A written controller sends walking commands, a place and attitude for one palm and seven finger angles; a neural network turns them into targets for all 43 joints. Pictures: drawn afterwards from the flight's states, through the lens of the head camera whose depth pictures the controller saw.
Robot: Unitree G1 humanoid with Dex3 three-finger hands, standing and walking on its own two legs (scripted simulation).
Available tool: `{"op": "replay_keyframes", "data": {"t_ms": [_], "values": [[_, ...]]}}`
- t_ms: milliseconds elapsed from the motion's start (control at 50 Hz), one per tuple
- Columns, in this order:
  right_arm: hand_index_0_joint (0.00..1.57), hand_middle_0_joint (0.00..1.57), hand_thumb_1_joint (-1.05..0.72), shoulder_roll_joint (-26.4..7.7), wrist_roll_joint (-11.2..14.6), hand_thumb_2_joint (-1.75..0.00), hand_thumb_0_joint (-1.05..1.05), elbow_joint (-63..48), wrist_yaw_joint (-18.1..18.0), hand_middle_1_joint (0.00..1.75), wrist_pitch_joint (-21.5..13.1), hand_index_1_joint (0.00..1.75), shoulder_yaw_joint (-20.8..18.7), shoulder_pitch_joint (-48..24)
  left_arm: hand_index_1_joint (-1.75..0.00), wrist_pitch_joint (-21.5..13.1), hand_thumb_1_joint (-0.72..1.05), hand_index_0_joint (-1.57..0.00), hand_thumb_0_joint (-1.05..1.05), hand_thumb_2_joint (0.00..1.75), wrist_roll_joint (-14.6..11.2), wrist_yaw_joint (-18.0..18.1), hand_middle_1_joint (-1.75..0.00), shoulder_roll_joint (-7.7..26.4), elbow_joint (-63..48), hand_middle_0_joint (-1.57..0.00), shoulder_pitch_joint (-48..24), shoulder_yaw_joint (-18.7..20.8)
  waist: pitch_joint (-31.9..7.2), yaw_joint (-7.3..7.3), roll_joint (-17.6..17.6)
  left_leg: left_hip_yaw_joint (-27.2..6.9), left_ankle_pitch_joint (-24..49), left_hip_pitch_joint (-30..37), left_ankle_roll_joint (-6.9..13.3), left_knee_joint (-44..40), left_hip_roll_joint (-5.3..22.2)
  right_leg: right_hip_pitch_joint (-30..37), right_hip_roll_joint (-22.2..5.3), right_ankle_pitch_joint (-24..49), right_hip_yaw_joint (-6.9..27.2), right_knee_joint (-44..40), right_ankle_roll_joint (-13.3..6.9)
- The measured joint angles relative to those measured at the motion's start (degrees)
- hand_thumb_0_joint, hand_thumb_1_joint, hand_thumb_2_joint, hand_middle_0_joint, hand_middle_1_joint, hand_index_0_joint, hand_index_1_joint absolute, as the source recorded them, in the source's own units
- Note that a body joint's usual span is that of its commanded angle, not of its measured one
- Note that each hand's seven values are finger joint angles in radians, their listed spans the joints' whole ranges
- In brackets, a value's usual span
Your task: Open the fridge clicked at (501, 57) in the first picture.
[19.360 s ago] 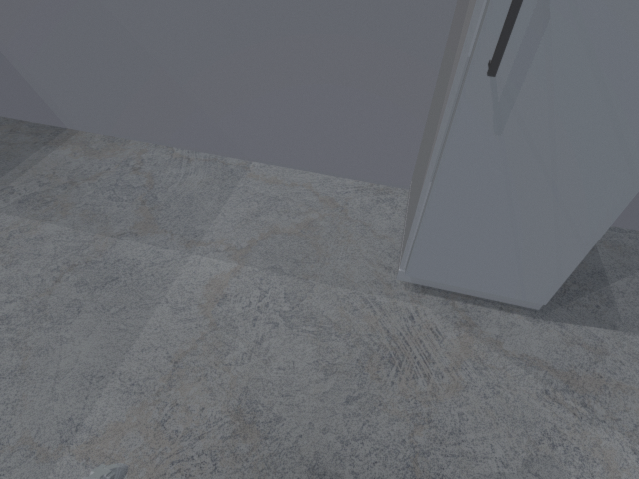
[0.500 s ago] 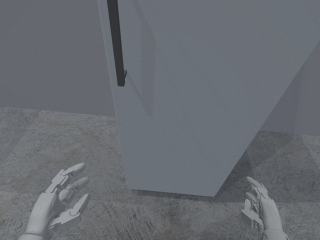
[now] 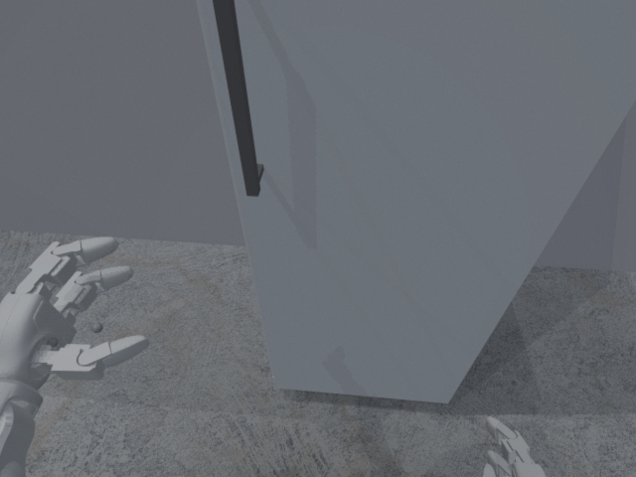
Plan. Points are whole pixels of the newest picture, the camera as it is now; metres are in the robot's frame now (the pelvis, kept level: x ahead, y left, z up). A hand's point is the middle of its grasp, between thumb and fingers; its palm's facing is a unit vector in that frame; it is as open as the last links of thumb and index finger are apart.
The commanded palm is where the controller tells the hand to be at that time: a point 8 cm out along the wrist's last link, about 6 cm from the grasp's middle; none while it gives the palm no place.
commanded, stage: raise the hand to about handle height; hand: left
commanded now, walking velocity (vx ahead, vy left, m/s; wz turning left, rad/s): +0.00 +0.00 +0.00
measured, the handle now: (243, 93) +0.48 +0.13 +0.27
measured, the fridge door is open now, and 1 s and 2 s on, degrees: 0 0 0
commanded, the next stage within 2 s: move the hooked fingers beside the handle in 1.18 s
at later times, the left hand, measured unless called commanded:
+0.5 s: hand (17, 260) +0.25 +0.30 +0.22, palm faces +0.07 -0.99 -0.14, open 13.8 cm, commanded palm +0.21 +0.33 +0.25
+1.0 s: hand (24, 215) +0.26 +0.27 +0.26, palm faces +0.02 -0.99 -0.16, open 13.9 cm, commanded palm +0.23 +0.32 +0.28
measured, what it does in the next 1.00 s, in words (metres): stands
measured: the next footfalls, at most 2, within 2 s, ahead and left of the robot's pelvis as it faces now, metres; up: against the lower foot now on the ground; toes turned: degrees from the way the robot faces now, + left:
none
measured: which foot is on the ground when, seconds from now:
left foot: down 0.00-1.00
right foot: down 0.00-1.00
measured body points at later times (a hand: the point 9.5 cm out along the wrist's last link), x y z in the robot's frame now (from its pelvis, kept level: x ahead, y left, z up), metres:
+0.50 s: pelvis -0.01 +0.02 +0.01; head -0.04 +0.00 +0.46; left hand +0.24 +0.35 +0.23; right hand +0.22 -0.17 -0.04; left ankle +0.03 +0.11 -0.72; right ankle -0.02 -0.11 -0.72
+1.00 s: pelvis -0.01 -0.01 +0.02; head -0.04 -0.03 +0.46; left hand +0.25 +0.32 +0.27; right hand +0.20 -0.23 -0.04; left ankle +0.03 +0.11 -0.72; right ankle -0.02 -0.11 -0.72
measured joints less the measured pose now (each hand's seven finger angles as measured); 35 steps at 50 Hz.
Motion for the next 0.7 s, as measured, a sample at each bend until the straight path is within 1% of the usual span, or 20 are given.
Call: {"op": "replay_keyframes", "data": {"t_ms": [20, 60, 120, 160, 200, 240, 280, 320, 360, 420, 460, 500, 520, 560, 620, 660, 700], "values": [[0.2, 0.2, -0.9, -0.52, 0.09, -0.89, 0.02, 0.31, 0.07, 0.3, -0.33, 0.3, -0.25, 0.15, -0.88, 0.11, 0.01, -0.27, 0.01, 0.51, 0.27, -0.12, -0.87, -0.23, -0.91, -0.26, -0.21, -0.26, -0.01, 0.36, -0.01, 0.0, 0.05, 0.44, 0.18, -0.33, -0.2, 0.55, -0.17, 0.12, -0.02, -0.48, 0.18], [0.2, 0.2, -0.9, -1.41, 0.34, -0.89, 0.02, 0.75, -0.06, 0.3, -0.65, 0.3, -0.61, -0.18, -0.91, 1.53, -0.04, -0.27, 0.01, 0.49, 0.96, -0.79, -0.9, -0.27, -1.58, -0.27, -1.03, -1.13, 0.16, 0.98, 0.03, 0.01, 0.25, 1.27, 0.54, -1.0, -0.6, 1.52, -0.54, 0.4, -0.05, -1.34, 0.52], [0.2, 0.2, -0.9, -2.08, 0.71, -0.89, 0.02, 0.67, -0.65, 0.3, -0.45, 0.3, -0.78, -1.86, -0.95, 5.77, -0.11, -0.28, 0.0, 0.46, 2.27, -1.52, -0.95, 0.74, -1.15, -0.27, -2.92, -2.32, 1.04, 1.49, -0.04, 0.03, 0.9, 2.55, 0.97, -2.28, -1.15, 2.89, -1.02, 1.04, -0.09, -2.67, 0.9], [0.2, 0.2, -0.9, -1.96, 0.74, -0.89, 0.02, 0.22, -1.07, 0.3, -0.3, 0.3, -0.64, -3.24, -0.98, 8.3, -0.16, -0.28, 0.0, 0.44, 3.01, -1.32, -0.98, 1.75, -1.37, -0.28, -4.23, -2.4, 1.66, 1.67, -0.29, 0.04, 1.47, 3.51, 1.14, -3.3, -1.44, 3.84, -1.27, 1.54, -0.12, -3.59, 1.03], [0.2, 0.2, -0.9, -1.5, 0.65, -0.89, 0.02, -0.31, -1.28, 0.3, -0.25, 0.3, -0.27, -4.48, -1.01, 9.66, -0.2, -0.29, 0.0, 0.42, 3.25, -0.81, -1.01, 2.77, -2.44, -0.28, -5.52, -1.68, 2.06, 1.89, -0.62, 0.03, 1.98, 4.6, 1.22, -4.32, -1.62, 4.97, -1.4, 2.06, -0.15, -4.65, 1.08], [0.2, 0.2, -0.9, -0.9, 0.63, -0.89, 0.02, -0.76, -1.29, 0.3, -0.35, 0.3, 0.28, -5.48, -1.04, 9.83, -0.25, -0.29, 0.0, 0.4, 2.9, -0.4, -1.04, 3.54, -3.67, -0.28, -7.15, -0.43, 2.12, 2.21, -0.86, -0.06, 2.38, 5.75, 1.23, -5.24, -1.77, 6.22, -1.49, 2.51, -0.26, -5.7, 1.11], [0.2, 0.2, -0.9, -0.33, 0.66, -0.89, 0.02, -0.94, -1.13, 0.3, -0.28, 0.3, 0.93, -6.34, -1.07, 9.95, -0.3, -0.29, 0.0, 0.38, 2.24, -0.6, -1.07, 4.11, -4.08, -0.29, -9.49, 0.94, 1.92, 2.73, -0.87, -0.19, 2.7, 6.9, 1.25, -6.05, -1.87, 7.55, -1.52, 2.94, -0.4, -6.8, 1.14], [0.2, 0.2, -0.9, 0.11, 0.88, -0.89, 0.02, -0.94, -0.99, 0.3, 0.15, 0.3, 1.65, -7.17, -1.1, 11.06, -0.34, -0.3, 0.0, 0.36, 1.75, -1.27, -1.1, 4.73, -3.19, -0.29, -12.53, 2.09, 1.6, 3.25, -0.65, -0.36, 3.02, 7.83, 1.29, -6.77, -2.01, 8.65, -1.6, 3.33, -0.59, -7.71, 1.2], [0.2, 0.2, -0.9, 0.37, 1.26, -0.89, 0.02, -0.97, -0.88, 0.3, 1.02, 0.3, 2.36, -7.97, -1.13, 13.5, -0.38, -0.3, 0.0, 0.35, 1.91, -2.12, -1.13, 5.56, -0.97, -0.29, -15.85, 2.71, 1.43, 3.65, -0.29, -0.6, 3.47, 8.48, 1.34, -7.45, -2.23, 9.39, -1.76, 3.65, -0.85, -8.35, 1.26], [0.2, 0.2, -0.9, 0.54, 1.76, -0.89, 0.02, -1.31, -0.77, 0.3, 2.72, 0.3, 3.23, -8.98, -1.16, 18.39, -0.43, -0.3, 0.0, 0.33, 3.28, -2.96, -1.16, 7.03, 2.77, -0.3, -19.9, 2.48, 1.64, 3.93, 0.28, -0.93, 4.38, 8.82, 1.42, -8.48, -2.56, 9.68, -2.03, 4.18, -1.23, -8.96, 1.3], [0.2, 0.2, -0.9, 0.56, 2.01, -0.89, 0.02, -1.59, -0.72, 0.3, 3.72, 0.3, 3.7, -9.41, -1.17, 21.56, -0.45, -0.3, 0.0, 0.32, 4.17, -3.5, -1.17, 7.89, 4.39, -0.3, -21.68, 2.0, 2.14, 3.94, 0.56, -1.07, 5.02, 8.95, 1.44, -9.15, -2.72, 9.71, -2.15, 4.53, -1.39, -9.25, 1.28], [0.2, 0.2, -0.9, 0.57, 2.06, -0.89, 0.02, -1.75, -0.68, 0.3, 4.44, 0.3, 4.08, -9.55, -1.18, 23.79, -0.47, -0.3, -0.01, 0.31, 4.85, -4.11, -1.18, 8.55, 4.35, -0.3, -22.64, 1.84, 2.67, 3.9, 0.7, -1.12, 5.55, 9.23, 1.41, -9.81, -2.73, 9.89, -2.13, 4.92, -1.44, -9.69, 1.2], [0.2, 0.2, -0.9, 0.59, 2.03, -0.89, 0.02, -1.79, -0.7, 0.3, 4.68, 0.3, 4.24, -9.48, -1.18, 24.27, -0.47, -0.3, -0.01, 0.31, 5.07, -4.34, -1.18, 8.8, 3.8, -0.3, -22.97, 1.92, 2.87, 3.9, 0.71, -1.12, 5.75, 9.44, 1.38, -10.1, -2.71, 10.05, -2.1, 5.09, -1.43, -9.91, 1.15], [0.2, 0.2, -0.9, 0.64, 1.88, -0.89, 0.02, -1.64, -0.71, 0.3, 4.93, 0.3, 4.52, -9.18, -1.19, 24.12, -0.48, -0.3, -0.01, 0.3, 5.02, -4.67, -1.19, 9.28, 2.12, -0.3, -23.6, 2.53, 3.05, 3.87, 0.66, -1.1, 6.01, 10.02, 1.27, -10.63, -2.62, 10.58, -1.99, 5.34, -1.39, -10.4, 1.02], [0.2, 0.2, -0.9, 0.68, 1.78, -0.89, 0.02, -0.82, -0.66, 0.3, 5.07, 0.3, 4.86, -8.53, -1.19, 22.97, -0.49, -0.31, -0.01, 0.3, 3.89, -5.42, -1.19, 10.57, 1.22, -0.3, -25.84, 4.39, 2.55, 3.8, 0.54, -1.13, 6.16, 10.96, 1.06, -11.29, -2.44, 11.52, -1.78, 5.57, -1.39, -11.14, 0.81], [0.2, 0.2, -0.9, 0.5, 2.01, -0.89, 0.02, -0.04, -0.54, 0.3, 5.27, 0.3, 4.91, -8.25, -1.2, 23.23, -0.49, -0.31, -0.01, 0.3, 3.3, -6.12, -1.19, 11.94, 3.61, -0.3, -28.77, 5.78, 2.03, 3.68, 0.61, -1.26, 6.22, 11.32, 0.9, -11.52, -2.37, 11.91, -1.67, 5.57, -1.52, -11.36, 0.69], [0.2, 0.2, -0.9, 0.03, 2.38, -0.89, 0.02, 0.49, -0.39, 0.3, 5.64, 0.3, 4.81, -8.13, -1.2, 24.6, -0.49, -0.31, -0.01, 0.3, 3.98, -6.4, -1.2, 13.68, 7.35, -0.3, -32.01, 6.59, 1.7, 3.49, 0.81, -1.44, 6.37, 11.28, 0.75, -11.67, -2.33, 11.83, -1.62, 5.56, -1.68, -11.32, 0.56]]}}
